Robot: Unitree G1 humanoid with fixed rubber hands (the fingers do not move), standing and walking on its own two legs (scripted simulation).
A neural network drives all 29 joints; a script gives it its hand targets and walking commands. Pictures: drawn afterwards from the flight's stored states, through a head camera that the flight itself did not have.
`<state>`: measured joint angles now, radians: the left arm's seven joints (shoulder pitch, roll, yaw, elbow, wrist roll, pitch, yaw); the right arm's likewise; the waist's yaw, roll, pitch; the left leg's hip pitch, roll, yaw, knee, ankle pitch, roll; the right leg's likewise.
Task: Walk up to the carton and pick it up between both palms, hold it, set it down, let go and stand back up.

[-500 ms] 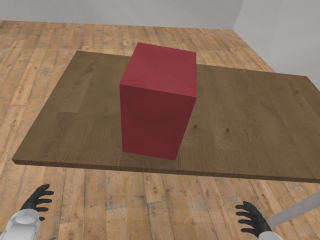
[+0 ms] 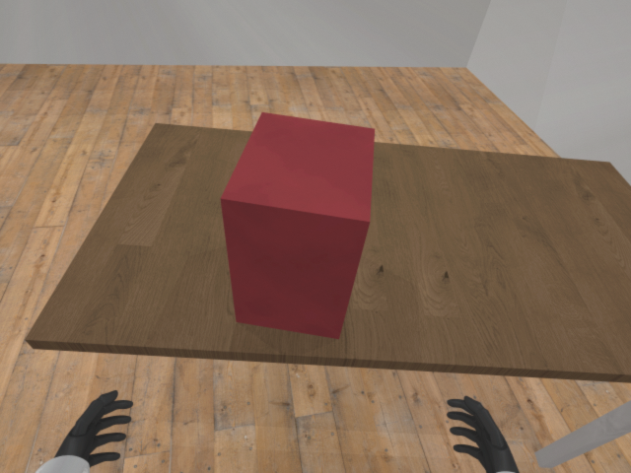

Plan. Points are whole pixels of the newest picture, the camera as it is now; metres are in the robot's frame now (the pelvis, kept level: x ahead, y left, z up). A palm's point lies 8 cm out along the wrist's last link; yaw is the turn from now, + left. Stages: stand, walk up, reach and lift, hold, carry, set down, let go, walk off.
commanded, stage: reach and lift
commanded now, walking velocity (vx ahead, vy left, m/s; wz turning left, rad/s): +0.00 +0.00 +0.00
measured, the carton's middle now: (302, 230) +0.46 +0.05 +0.05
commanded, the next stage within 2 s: none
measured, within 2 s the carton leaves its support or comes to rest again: neither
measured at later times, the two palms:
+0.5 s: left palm (91, 410) +0.19 +0.27 -0.01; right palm (477, 435) +0.20 -0.18 +0.00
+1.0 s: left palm (112, 370) +0.23 +0.25 +0.04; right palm (452, 398) +0.23 -0.14 +0.04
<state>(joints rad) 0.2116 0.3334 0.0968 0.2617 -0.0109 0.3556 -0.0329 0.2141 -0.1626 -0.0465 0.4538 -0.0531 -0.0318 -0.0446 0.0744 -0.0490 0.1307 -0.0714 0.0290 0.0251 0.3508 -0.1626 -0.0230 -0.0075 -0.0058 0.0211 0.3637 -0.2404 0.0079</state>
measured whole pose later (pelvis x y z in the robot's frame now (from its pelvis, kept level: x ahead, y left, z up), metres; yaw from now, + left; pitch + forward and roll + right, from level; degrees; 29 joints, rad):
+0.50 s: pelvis +0.02 +0.02 +0.00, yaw -2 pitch -6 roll +0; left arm 0.30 0.30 0.07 0.05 -0.10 0.22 -0.05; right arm 0.33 -0.10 -0.01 0.16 0.06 -0.04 -0.10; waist 0.08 -0.05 0.11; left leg -0.02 0.02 0.07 0.29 -0.17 0.00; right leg 0.06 -0.02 0.05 0.25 -0.20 0.03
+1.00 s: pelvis +0.01 +0.02 +0.00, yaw -2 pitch -6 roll +0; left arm 0.20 0.27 0.05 0.01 -0.17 0.11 -0.09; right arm 0.29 -0.01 0.07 -0.02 0.13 -0.02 -0.22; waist 0.09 -0.03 0.09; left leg -0.05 0.03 0.07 0.35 -0.19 0.00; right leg 0.02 -0.02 0.05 0.31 -0.22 0.03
